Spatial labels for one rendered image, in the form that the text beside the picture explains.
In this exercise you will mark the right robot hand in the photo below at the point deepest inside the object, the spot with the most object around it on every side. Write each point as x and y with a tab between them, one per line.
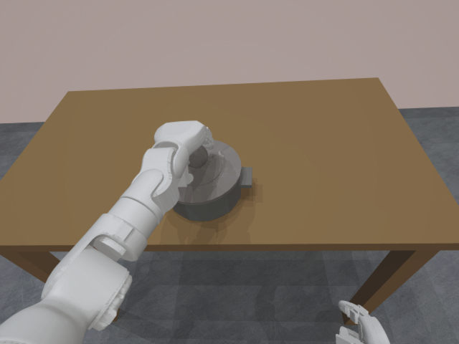
370	329

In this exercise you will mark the robot left upper arm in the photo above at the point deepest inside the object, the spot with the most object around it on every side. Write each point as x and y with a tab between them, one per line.
86	296

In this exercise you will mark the lid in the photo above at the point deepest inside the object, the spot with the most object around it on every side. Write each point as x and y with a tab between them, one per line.
215	179

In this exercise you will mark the robot left forearm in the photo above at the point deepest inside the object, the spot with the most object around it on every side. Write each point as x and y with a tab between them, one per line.
124	230

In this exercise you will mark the left robot hand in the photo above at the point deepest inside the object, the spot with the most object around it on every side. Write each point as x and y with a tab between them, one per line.
192	134

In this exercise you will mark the knob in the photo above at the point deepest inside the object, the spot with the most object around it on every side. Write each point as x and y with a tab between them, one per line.
198	158

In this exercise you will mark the pot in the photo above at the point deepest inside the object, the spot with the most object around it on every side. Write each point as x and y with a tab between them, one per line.
220	207

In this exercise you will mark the table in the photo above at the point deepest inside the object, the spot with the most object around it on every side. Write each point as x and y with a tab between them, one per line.
335	167

